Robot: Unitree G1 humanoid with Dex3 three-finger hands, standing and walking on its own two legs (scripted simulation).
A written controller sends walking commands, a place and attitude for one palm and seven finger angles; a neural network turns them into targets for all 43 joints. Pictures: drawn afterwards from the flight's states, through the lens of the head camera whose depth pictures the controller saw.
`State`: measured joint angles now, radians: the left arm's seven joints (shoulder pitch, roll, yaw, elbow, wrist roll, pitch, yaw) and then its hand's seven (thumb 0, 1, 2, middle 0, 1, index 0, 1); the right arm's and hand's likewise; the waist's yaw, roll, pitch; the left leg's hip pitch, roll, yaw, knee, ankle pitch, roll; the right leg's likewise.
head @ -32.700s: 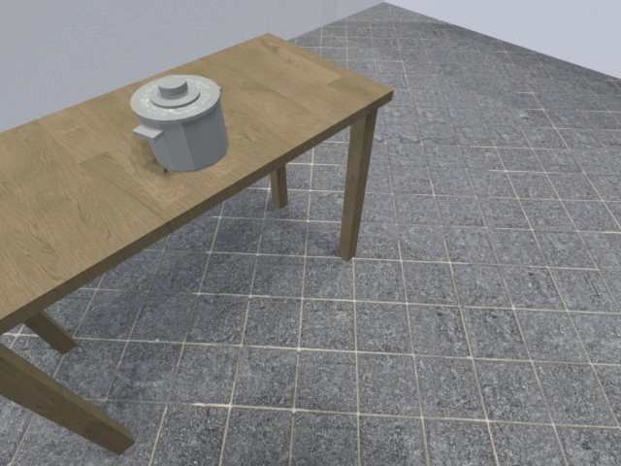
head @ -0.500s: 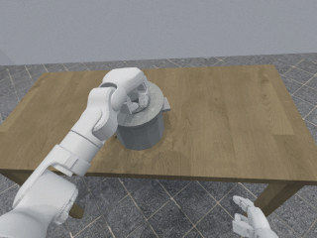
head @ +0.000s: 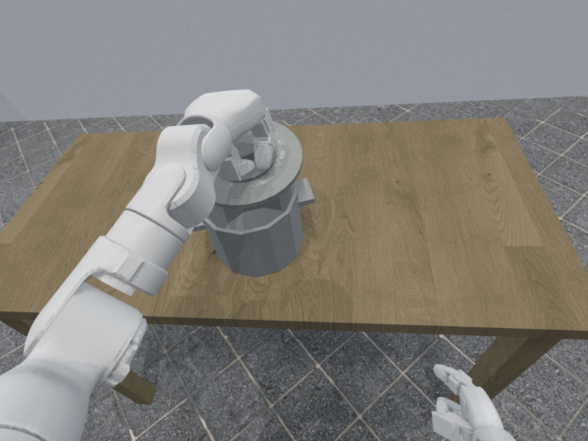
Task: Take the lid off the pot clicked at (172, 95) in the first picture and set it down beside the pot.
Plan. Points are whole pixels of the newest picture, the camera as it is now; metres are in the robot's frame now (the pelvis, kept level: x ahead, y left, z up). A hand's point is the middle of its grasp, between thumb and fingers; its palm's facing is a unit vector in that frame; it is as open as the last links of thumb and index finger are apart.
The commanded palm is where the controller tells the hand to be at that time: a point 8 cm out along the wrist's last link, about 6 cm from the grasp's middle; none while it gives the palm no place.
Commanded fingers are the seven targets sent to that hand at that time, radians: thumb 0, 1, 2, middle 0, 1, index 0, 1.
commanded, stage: lift the lid straight up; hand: left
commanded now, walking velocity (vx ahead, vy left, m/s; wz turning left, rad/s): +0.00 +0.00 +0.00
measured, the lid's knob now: (241, 147) +0.47 +0.10 +0.17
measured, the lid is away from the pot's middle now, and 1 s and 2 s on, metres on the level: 0.01 0.03 0.11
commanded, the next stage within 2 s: move the lid sideways beside the pot in 1.04 s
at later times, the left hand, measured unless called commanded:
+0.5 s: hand (222, 128) +0.43 +0.10 +0.23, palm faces -0.12 -0.06 -0.99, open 4.3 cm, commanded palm +0.40 +0.11 +0.31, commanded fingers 0.00 0.52 1.19 -0.73 -0.81 -1.20 -1.04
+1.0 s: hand (229, 93) +0.44 +0.08 +0.27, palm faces -0.05 -0.09 -0.99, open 4.3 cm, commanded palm +0.40 +0.10 +0.34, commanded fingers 0.00 0.52 1.19 -0.73 -0.81 -1.20 -1.04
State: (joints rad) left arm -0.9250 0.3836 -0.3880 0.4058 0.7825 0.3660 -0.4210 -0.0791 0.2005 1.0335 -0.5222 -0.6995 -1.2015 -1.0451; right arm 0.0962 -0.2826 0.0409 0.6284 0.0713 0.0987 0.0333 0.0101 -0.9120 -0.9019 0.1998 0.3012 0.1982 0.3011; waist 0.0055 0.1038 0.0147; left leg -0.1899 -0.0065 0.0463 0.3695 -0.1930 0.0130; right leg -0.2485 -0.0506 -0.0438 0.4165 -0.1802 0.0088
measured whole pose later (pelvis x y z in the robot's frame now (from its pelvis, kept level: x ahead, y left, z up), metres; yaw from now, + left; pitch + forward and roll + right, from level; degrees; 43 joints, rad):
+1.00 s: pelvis +0.00 +0.01 +0.00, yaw +0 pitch +2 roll +1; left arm -1.08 0.41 -0.34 0.36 0.78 0.39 -0.48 -0.09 0.20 1.04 -0.52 -0.70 -1.20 -1.05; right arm 0.10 -0.29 0.05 0.61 0.08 0.10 0.05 0.01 -0.91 -0.90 0.20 0.30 0.20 0.30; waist 0.02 0.11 -0.01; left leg -0.19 -0.02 0.05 0.34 -0.18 0.02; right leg -0.25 -0.06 -0.04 0.39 -0.17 0.02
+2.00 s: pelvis +0.00 +0.02 +0.00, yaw +1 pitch +2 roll +0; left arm -1.00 0.60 -0.24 0.35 0.83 0.36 -0.60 -0.09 0.20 1.04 -0.52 -0.70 -1.20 -1.05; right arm 0.12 -0.31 0.04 0.58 0.09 0.09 0.02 0.01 -0.91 -0.90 0.20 0.30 0.20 0.30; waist 0.02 0.09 0.02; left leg -0.20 -0.02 0.04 0.35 -0.18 0.04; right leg -0.24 -0.06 -0.05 0.35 -0.15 0.03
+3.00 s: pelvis +0.01 +0.01 +0.00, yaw +2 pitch +3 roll -1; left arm -1.02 0.80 -0.10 0.52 0.86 0.22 -0.63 -0.09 0.20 1.04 -0.52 -0.70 -1.20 -1.05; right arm 0.16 -0.33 0.04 0.58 0.10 0.13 -0.01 0.01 -0.91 -0.90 0.20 0.30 0.20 0.30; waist 0.00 0.07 0.05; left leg -0.24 -0.01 0.01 0.38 -0.19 0.03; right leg -0.24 -0.05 -0.08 0.33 -0.14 0.02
